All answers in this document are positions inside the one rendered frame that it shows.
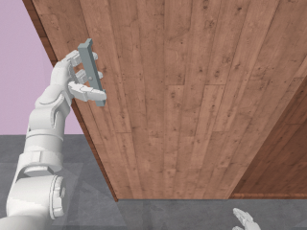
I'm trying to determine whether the left robot upper arm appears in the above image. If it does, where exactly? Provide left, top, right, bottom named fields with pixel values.
left=0, top=174, right=68, bottom=230

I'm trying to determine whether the robot left hand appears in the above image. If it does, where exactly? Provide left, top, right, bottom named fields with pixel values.
left=50, top=50, right=107, bottom=102

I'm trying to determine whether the wardrobe door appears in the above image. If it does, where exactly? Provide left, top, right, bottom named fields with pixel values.
left=32, top=0, right=307, bottom=199
left=232, top=75, right=307, bottom=194

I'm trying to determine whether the robot left forearm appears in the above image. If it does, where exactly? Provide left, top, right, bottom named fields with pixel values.
left=6, top=84, right=72, bottom=217

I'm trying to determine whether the handle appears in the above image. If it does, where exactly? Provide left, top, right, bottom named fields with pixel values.
left=78, top=38, right=106, bottom=106

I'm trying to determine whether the robot right hand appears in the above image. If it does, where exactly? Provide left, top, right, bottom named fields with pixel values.
left=232, top=208, right=261, bottom=230

